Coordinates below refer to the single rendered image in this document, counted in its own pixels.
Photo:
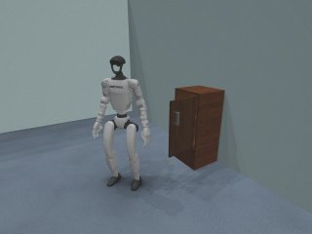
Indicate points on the right robot hand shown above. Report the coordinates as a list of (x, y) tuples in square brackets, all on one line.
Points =
[(96, 129)]

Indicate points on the humanoid robot torso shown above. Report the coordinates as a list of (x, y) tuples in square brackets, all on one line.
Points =
[(121, 98)]

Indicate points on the robot left thigh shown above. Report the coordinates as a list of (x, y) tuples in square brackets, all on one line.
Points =
[(131, 140)]

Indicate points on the cupboard door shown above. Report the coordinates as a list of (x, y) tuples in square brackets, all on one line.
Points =
[(181, 137)]

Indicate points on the handle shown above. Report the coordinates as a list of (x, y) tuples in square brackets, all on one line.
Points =
[(176, 118)]

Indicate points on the left robot upper arm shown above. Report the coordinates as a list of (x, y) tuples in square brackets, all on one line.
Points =
[(134, 84)]

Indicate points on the left robot forearm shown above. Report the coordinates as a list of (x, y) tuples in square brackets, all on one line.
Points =
[(143, 115)]

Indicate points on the right robot forearm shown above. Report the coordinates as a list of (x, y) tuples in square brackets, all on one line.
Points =
[(101, 112)]

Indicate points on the right robot upper arm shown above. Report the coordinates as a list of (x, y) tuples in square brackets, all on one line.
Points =
[(105, 99)]

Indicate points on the left robot hand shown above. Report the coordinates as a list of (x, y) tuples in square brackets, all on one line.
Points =
[(145, 134)]

